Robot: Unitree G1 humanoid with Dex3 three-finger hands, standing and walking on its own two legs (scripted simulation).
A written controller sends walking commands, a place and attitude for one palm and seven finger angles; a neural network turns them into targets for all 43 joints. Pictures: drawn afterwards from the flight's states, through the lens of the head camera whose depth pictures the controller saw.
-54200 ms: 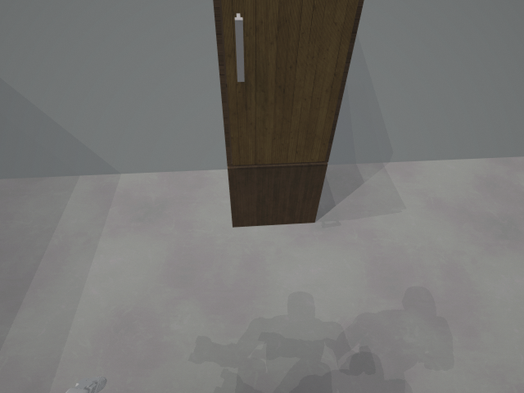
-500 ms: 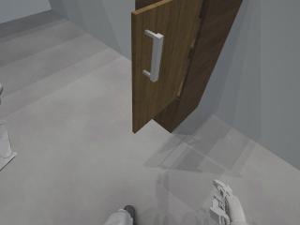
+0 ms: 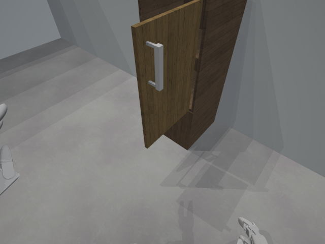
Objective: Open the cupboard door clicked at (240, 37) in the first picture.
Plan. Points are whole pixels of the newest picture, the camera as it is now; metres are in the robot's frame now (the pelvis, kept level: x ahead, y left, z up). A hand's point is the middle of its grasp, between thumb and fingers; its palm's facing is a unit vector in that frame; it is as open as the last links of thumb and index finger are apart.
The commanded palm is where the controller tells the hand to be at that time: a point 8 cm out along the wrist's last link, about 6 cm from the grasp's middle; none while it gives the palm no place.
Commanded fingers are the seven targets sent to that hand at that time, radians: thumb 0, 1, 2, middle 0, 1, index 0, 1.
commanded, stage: stop stepping back and stand still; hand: left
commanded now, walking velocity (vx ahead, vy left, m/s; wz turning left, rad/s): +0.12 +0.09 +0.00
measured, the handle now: (154, 67) +0.64 +0.06 +0.12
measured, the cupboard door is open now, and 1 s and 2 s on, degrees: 91 91 91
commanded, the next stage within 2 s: let the arm hang, fingers relaxed in 0.12 s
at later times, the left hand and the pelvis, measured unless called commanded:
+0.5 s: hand out of the picture +0.09 +0.20 -0.15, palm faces +0.07 -0.98 -0.17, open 7.3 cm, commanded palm none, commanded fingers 0.00 0.90 0.90 -0.20 -0.30 -0.20 -0.30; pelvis +0.02 +0.03 +0.00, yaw +4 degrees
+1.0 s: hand out of the picture -0.02 +0.24 -0.16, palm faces +0.07 -0.98 -0.21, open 7.4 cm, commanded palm none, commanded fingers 0.00 0.90 0.90 -0.20 -0.30 -0.20 -0.30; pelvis +0.01 +0.06 +0.01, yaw +2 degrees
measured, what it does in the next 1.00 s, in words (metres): steps on the spot: left foot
